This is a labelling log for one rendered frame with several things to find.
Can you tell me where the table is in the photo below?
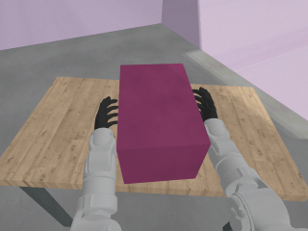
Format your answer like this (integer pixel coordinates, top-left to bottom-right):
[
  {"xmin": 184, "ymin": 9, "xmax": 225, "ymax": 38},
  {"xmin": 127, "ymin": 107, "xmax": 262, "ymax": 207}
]
[{"xmin": 0, "ymin": 76, "xmax": 308, "ymax": 231}]

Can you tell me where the left robot upper arm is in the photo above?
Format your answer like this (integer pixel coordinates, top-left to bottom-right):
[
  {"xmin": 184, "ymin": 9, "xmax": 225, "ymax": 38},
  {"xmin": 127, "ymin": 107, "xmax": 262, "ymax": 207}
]
[{"xmin": 72, "ymin": 218, "xmax": 122, "ymax": 231}]

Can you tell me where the robot right hand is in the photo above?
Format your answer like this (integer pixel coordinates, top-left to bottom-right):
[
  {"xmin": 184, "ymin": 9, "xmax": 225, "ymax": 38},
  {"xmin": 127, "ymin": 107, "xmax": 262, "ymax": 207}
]
[{"xmin": 192, "ymin": 87, "xmax": 218, "ymax": 122}]

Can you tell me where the left robot forearm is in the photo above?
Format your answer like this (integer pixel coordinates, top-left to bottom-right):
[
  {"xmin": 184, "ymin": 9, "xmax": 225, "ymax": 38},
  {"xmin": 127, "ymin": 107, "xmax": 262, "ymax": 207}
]
[{"xmin": 70, "ymin": 127, "xmax": 117, "ymax": 231}]

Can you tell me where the right robot upper arm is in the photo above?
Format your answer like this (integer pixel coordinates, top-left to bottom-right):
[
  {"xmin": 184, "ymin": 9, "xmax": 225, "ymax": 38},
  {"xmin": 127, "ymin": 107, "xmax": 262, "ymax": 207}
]
[{"xmin": 227, "ymin": 188, "xmax": 308, "ymax": 231}]

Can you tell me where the carton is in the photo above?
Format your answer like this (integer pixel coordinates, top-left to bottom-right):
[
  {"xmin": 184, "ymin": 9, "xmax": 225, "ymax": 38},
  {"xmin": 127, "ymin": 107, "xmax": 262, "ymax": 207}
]
[{"xmin": 116, "ymin": 64, "xmax": 211, "ymax": 185}]

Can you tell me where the robot left hand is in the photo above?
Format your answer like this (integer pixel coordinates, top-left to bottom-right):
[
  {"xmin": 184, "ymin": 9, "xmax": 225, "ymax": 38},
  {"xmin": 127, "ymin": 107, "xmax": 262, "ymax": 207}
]
[{"xmin": 94, "ymin": 96, "xmax": 118, "ymax": 130}]

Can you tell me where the right robot forearm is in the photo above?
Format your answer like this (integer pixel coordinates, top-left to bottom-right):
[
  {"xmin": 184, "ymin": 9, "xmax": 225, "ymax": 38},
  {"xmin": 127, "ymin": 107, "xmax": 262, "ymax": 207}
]
[{"xmin": 204, "ymin": 118, "xmax": 291, "ymax": 223}]

